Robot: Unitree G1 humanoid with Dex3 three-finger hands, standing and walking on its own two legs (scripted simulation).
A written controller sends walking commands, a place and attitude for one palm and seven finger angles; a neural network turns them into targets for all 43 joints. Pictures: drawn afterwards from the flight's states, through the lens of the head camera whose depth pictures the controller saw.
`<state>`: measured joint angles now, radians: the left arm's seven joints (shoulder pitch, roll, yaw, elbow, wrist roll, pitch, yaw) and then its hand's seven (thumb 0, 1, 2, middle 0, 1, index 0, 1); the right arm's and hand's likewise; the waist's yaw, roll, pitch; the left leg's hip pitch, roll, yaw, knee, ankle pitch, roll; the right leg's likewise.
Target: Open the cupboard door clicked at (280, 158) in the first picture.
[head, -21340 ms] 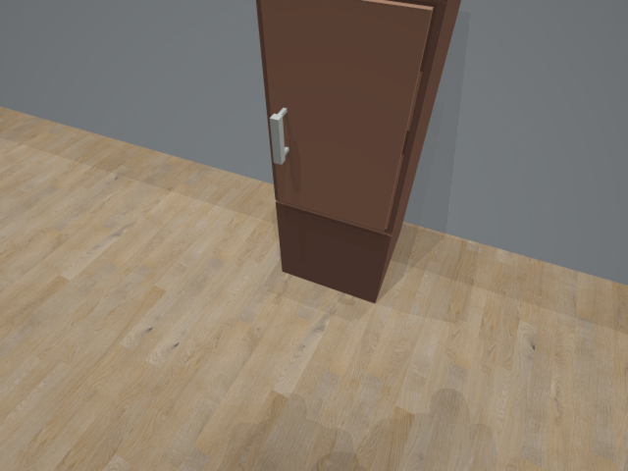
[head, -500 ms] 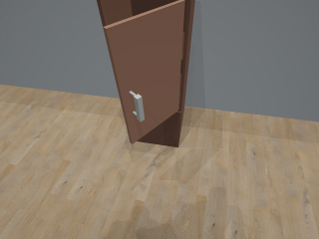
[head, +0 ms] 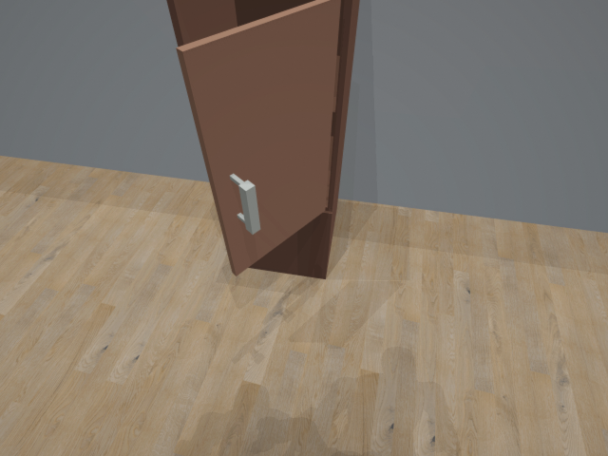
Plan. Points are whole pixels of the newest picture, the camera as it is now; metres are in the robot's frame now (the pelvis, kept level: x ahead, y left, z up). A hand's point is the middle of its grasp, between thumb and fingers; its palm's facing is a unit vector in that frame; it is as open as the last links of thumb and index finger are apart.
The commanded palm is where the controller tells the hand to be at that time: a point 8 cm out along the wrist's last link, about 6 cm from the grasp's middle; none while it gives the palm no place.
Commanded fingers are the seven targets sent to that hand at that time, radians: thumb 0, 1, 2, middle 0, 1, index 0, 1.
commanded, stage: look to check the result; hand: left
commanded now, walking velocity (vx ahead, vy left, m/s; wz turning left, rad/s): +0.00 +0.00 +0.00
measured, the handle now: (244, 203) +0.61 +0.16 -0.09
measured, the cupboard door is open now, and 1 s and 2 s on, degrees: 54 54 54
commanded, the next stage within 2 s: walk to a spot facing it in 0.38 s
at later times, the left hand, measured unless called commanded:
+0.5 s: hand out of the picture +0.07 +0.22 -0.16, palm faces -0.02 -0.95 -0.31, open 7.4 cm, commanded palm none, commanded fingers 0.00 0.90 0.90 -0.20 -0.30 -0.20 -0.30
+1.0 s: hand out of the picture +0.08 +0.16 -0.18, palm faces -0.17 -0.94 -0.30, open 7.4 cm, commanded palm none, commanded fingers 0.00 0.90 0.90 -0.20 -0.30 -0.20 -0.30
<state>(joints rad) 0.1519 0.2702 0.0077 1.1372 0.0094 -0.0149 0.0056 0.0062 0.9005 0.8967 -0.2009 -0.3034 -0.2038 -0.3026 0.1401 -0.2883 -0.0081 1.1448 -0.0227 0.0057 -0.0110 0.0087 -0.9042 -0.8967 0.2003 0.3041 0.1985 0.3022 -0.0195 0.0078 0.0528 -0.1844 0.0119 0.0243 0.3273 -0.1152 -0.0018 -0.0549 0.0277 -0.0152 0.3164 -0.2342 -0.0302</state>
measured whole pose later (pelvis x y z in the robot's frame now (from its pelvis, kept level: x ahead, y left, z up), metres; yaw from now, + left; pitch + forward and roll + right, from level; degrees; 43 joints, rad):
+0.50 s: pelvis +0.02 -0.01 +0.00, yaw +0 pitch -1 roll +0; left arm 0.16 0.28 0.01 1.14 0.01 -0.02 0.01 0.01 0.90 0.90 -0.20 -0.30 -0.20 -0.30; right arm 0.12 -0.28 0.00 1.14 -0.02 0.01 -0.01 0.01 -0.90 -0.90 0.20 0.30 0.20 0.30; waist -0.01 0.01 0.05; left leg -0.16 0.02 0.03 0.32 -0.13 -0.01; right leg -0.03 0.03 -0.01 0.29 -0.25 -0.04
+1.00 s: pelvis -0.01 -0.04 -0.02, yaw -13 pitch -1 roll +3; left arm 0.21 0.22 0.07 0.98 0.03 0.04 -0.01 0.01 0.90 0.90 -0.20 -0.30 -0.20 -0.30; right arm 0.18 -0.23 -0.06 1.02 -0.02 0.07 -0.03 0.01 -0.90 -0.90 0.20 0.30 0.20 0.30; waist 0.01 0.03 0.13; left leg -0.37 0.10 0.10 0.85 -0.46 -0.05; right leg -0.29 0.03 0.01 0.68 -0.36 -0.06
